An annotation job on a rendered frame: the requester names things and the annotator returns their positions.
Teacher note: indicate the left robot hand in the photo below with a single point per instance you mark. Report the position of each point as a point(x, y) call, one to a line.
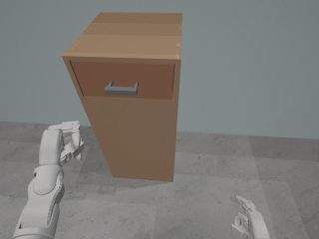
point(52, 143)

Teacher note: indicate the left robot forearm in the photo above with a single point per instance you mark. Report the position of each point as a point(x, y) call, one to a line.
point(39, 218)

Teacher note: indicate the handle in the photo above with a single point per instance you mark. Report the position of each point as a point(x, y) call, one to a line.
point(121, 91)

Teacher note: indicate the right robot hand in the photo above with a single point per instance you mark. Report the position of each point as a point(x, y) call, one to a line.
point(253, 226)

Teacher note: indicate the cabinet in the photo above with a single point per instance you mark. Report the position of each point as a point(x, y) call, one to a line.
point(137, 136)

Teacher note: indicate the drawer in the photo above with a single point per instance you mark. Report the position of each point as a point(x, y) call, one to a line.
point(155, 79)

